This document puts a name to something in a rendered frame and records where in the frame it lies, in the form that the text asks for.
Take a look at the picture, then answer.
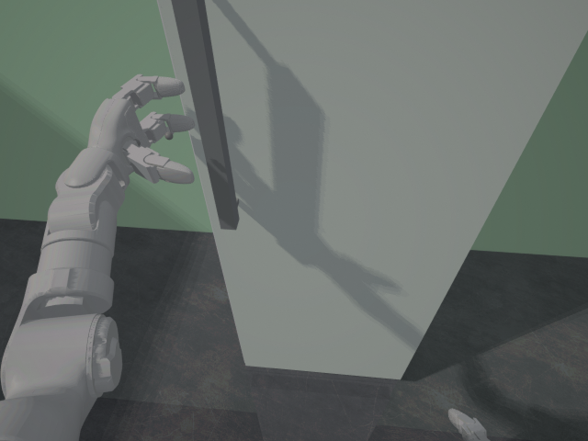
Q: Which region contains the handle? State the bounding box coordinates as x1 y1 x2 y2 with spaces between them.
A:
171 0 239 230

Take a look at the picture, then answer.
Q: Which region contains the left robot forearm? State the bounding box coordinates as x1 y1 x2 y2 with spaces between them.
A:
0 147 130 398

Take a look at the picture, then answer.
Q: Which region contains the fridge door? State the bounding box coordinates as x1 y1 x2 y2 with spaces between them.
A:
158 0 588 379

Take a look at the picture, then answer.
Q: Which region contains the left robot hand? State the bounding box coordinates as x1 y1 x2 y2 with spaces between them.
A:
87 74 195 184

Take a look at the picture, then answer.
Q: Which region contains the left robot upper arm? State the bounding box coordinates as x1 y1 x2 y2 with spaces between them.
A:
0 313 122 441

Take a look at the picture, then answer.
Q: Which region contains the right robot hand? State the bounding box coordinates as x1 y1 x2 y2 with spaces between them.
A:
448 409 490 441

